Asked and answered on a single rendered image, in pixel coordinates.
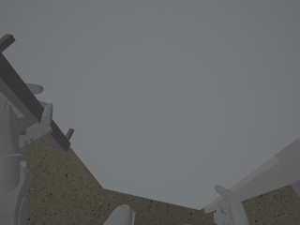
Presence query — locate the robot left hand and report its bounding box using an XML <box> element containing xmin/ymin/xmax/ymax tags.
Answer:
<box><xmin>0</xmin><ymin>82</ymin><xmax>53</xmax><ymax>157</ymax></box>

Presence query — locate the robot right hand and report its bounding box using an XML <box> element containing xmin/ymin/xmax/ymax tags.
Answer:
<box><xmin>214</xmin><ymin>185</ymin><xmax>250</xmax><ymax>225</ymax></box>

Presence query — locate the left robot forearm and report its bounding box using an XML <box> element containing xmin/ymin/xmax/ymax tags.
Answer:
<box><xmin>0</xmin><ymin>154</ymin><xmax>33</xmax><ymax>225</ymax></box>

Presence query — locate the fridge door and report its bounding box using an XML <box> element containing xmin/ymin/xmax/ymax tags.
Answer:
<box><xmin>0</xmin><ymin>0</ymin><xmax>300</xmax><ymax>210</ymax></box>

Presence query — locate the left robot thigh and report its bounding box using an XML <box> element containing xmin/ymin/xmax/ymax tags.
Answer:
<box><xmin>103</xmin><ymin>205</ymin><xmax>136</xmax><ymax>225</ymax></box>

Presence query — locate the handle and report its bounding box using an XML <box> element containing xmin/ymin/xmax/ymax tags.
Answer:
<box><xmin>0</xmin><ymin>34</ymin><xmax>74</xmax><ymax>152</ymax></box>

